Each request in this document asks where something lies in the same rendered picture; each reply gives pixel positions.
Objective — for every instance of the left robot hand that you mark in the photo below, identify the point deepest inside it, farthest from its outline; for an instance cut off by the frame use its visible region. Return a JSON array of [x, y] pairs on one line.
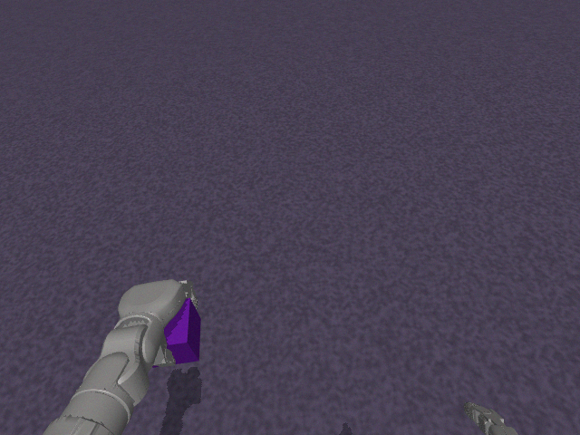
[[163, 299]]

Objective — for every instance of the left robot arm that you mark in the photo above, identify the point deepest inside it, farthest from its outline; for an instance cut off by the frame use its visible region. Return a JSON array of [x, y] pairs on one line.
[[116, 382]]

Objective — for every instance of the right robot hand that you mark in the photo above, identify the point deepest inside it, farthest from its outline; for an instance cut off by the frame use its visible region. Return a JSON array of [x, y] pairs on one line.
[[488, 421]]

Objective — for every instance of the cube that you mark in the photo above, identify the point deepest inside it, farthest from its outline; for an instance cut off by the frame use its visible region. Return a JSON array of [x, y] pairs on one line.
[[183, 334]]

